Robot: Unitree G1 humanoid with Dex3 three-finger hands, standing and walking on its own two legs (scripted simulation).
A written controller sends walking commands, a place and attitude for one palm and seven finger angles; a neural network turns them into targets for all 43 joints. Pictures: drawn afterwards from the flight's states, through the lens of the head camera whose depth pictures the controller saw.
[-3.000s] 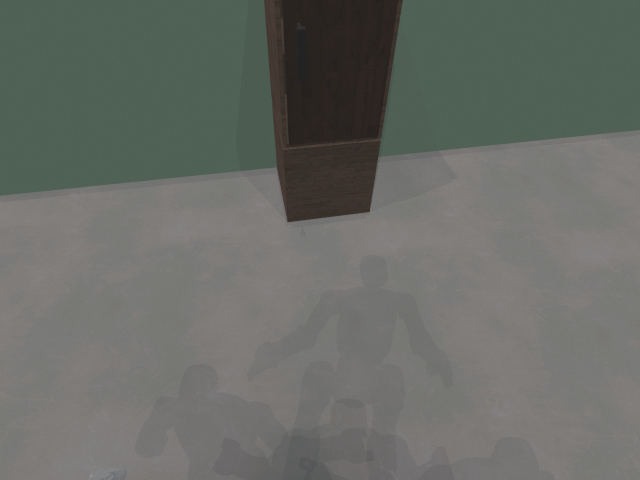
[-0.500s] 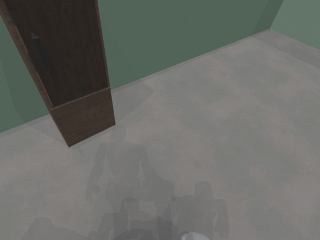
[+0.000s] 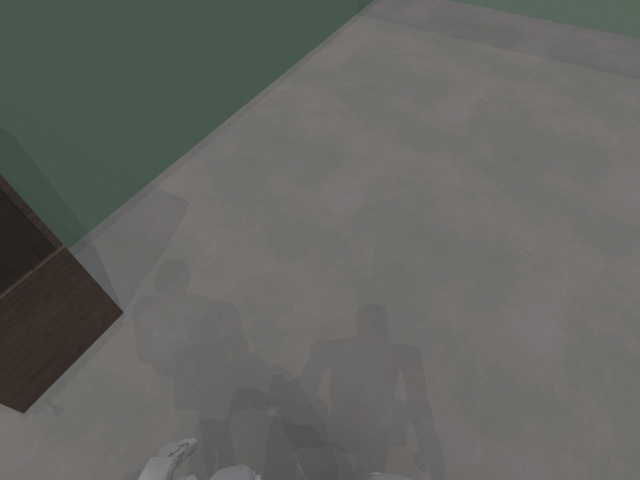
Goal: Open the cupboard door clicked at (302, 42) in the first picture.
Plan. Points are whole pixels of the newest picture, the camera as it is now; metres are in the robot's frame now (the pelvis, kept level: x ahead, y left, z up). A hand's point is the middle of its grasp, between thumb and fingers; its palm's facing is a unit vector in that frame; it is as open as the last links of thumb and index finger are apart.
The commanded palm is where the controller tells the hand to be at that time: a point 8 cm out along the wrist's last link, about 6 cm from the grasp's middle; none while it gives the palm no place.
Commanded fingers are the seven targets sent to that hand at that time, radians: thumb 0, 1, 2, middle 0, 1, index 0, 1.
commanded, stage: walk to a spot facing it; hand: left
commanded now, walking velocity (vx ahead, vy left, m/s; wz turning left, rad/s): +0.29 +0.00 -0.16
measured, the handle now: out of the picture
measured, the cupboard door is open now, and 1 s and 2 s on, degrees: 0 0 0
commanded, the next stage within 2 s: turn to face it in 0.12 s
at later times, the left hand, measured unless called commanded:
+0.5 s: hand out of the picture +0.11 +0.22 -0.18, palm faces +0.11 -0.98 -0.14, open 7.4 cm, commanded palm none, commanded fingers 0.00 0.90 0.90 -0.20 -0.30 -0.20 -0.30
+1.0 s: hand (162, 412) +0.23 +0.24 -0.13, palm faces +0.30 -0.91 -0.29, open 7.4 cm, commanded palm none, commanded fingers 0.00 0.90 0.90 -0.20 -0.30 -0.20 -0.30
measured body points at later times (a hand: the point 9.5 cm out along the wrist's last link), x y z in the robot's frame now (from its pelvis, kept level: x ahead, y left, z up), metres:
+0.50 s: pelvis +0.14 +0.06 +0.01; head +0.15 +0.09 +0.45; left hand +0.10 +0.27 -0.17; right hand +0.25 -0.17 -0.13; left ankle +0.20 +0.13 -0.73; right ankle +0.09 -0.07 -0.67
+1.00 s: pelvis +0.16 +0.01 +0.01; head +0.19 -0.01 +0.46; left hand +0.22 +0.28 -0.10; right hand +0.26 -0.23 -0.15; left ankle +0.19 +0.13 -0.70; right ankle +0.18 -0.11 -0.73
